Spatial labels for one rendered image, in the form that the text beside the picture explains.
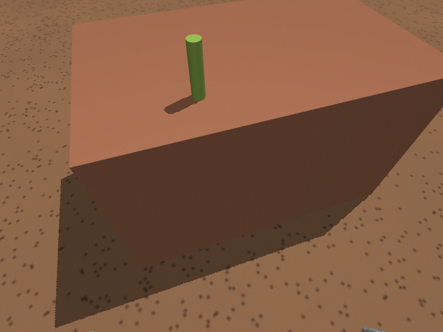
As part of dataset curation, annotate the can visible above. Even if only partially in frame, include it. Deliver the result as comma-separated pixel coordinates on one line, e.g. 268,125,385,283
186,35,206,101

